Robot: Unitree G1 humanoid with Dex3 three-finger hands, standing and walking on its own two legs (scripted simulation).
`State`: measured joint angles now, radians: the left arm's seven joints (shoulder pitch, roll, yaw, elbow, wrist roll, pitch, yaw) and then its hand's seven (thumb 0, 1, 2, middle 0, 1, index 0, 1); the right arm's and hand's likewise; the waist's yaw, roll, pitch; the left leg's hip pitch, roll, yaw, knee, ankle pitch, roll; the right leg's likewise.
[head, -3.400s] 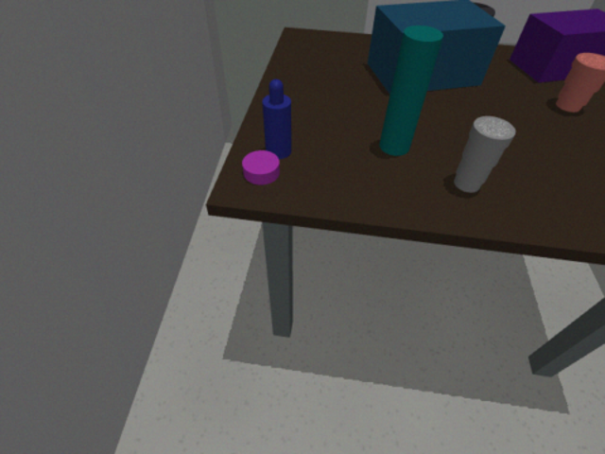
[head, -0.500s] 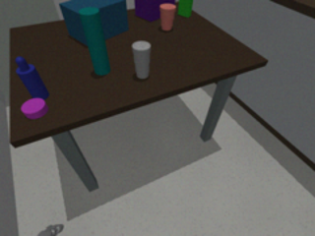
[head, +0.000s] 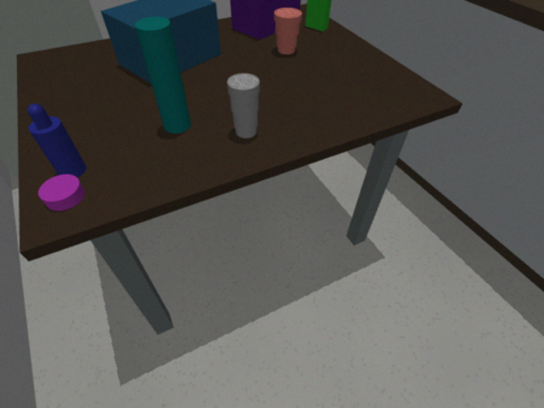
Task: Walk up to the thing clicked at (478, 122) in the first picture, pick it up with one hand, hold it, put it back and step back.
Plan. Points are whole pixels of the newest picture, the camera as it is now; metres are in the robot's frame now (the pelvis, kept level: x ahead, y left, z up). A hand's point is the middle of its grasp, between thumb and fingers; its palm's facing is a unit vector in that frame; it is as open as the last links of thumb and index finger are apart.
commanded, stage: walk up
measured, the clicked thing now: (244, 108) +0.76 +0.08 +0.02
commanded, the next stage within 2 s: stand in 0.18 s
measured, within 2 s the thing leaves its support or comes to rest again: neither
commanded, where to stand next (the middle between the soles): +0.07 +0.01 m, yaw +3 degrees
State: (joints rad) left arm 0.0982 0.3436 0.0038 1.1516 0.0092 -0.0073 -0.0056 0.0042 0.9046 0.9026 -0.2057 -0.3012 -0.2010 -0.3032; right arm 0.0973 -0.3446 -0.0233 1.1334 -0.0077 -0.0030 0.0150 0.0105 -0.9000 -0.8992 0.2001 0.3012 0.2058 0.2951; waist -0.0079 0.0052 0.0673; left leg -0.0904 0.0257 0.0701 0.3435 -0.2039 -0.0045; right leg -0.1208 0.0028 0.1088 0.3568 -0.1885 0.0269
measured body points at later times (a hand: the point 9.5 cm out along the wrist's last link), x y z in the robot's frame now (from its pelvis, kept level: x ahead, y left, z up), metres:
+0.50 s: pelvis +0.00 +0.00 +0.00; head +0.01 +0.00 +0.45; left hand +0.09 +0.30 -0.13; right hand +0.08 -0.30 -0.13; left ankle -0.01 +0.12 -0.75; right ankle +0.01 -0.14 -0.75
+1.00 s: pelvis -0.01 +0.00 +0.00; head +0.00 +0.00 +0.45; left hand +0.05 +0.31 -0.13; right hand +0.08 -0.30 -0.13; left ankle -0.01 +0.12 -0.75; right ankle +0.01 -0.14 -0.75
